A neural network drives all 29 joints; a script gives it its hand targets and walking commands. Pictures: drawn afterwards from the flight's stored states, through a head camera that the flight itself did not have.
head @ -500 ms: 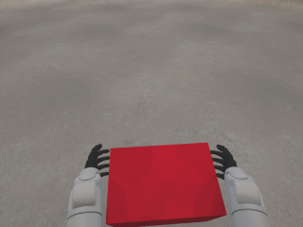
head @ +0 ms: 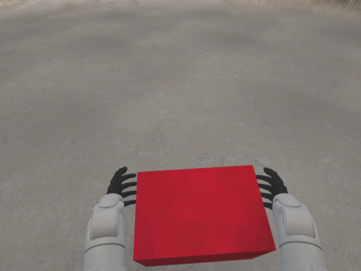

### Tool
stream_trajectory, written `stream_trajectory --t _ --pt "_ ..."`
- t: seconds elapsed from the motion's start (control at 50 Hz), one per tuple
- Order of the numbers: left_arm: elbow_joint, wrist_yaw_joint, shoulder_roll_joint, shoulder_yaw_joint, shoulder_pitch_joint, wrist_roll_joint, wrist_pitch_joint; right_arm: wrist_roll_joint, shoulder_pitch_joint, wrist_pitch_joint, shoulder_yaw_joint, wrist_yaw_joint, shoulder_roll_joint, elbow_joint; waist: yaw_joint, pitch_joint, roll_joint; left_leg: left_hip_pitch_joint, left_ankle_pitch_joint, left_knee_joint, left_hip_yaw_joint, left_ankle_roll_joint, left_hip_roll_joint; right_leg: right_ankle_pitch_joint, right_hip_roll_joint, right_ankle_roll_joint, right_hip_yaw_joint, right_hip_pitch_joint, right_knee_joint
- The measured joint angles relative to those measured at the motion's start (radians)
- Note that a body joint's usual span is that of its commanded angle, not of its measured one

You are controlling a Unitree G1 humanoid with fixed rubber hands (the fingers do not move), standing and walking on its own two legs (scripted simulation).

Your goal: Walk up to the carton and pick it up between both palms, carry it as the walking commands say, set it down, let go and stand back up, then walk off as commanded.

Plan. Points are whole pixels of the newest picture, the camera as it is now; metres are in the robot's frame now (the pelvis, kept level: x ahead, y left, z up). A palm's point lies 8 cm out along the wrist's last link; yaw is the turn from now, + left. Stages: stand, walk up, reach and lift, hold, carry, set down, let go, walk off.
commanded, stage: reach and lift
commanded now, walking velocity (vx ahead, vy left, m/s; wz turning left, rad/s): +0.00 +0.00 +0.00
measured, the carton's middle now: (197, 217) +0.30 +0.00 -0.04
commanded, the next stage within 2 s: hold in 0.92 s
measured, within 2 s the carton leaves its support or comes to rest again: neither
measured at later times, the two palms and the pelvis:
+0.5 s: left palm (115, 206) +0.27 +0.18 +0.04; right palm (281, 214) +0.27 -0.18 +0.04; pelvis +0.00 +0.00 +0.00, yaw +2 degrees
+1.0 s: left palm (116, 203) +0.27 +0.18 +0.05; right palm (282, 212) +0.27 -0.19 +0.04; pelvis +0.00 +0.01 +0.00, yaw +1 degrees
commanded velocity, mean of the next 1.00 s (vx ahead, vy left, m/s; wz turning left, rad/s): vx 0.00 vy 0.00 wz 0.00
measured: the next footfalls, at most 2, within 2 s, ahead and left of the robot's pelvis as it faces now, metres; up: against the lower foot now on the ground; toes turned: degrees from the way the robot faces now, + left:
none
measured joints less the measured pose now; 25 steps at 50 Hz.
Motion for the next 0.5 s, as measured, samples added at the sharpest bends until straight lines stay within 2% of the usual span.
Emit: stream_trajectory --t 0.14,0.32,0.5 --pt "-0.010 0.003 0.005 0.003 0.024 0.004 0.013 -0.005 0.042 0.022 0.008 -0.005 0.031 -0.038 -0.015 0.030 0.004 0.038 -0.012 0.000 -0.011 0.002 -0.005 -0.008 -0.006 -0.001 -0.014 0.050 -0.015" --pt "-0.066 0.026 0.014 -0.052 0.080 -0.034 0.006 0.015 0.105 0.030 0.033 -0.029 0.038 -0.129 -0.042 0.032 0.007 0.010 -0.001 -0.009 -0.024 0.004 -0.010 0.002 -0.012 0.002 -0.029 0.031 -0.034" --pt "-0.056 0.032 0.013 -0.053 0.073 -0.025 0.002 0.018 0.120 0.033 0.019 -0.026 0.053 -0.149 -0.045 0.025 0.007 0.005 0.010 -0.004 -0.024 0.001 -0.006 0.014 -0.006 0.001 -0.029 0.027 -0.031"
